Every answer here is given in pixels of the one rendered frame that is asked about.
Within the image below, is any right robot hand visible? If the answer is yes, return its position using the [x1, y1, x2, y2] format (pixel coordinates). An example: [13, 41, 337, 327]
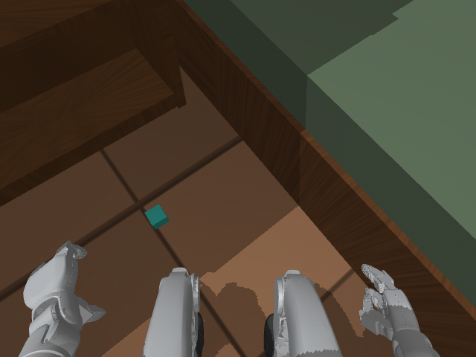
[359, 264, 420, 341]

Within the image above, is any cube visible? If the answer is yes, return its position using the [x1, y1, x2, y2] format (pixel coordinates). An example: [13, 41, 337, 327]
[145, 204, 169, 229]

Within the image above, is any left robot hand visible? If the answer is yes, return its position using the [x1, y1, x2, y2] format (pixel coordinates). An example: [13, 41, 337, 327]
[23, 240, 106, 325]

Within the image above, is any right robot arm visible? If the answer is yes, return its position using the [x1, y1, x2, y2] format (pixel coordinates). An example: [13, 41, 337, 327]
[392, 329, 440, 357]

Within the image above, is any bookshelf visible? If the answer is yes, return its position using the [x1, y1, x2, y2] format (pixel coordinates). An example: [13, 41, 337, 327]
[0, 0, 186, 207]

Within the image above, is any bed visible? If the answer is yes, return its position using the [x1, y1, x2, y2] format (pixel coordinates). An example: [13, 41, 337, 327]
[167, 0, 476, 357]

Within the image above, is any left robot arm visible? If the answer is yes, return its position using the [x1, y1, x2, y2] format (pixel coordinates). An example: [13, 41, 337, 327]
[19, 291, 83, 357]

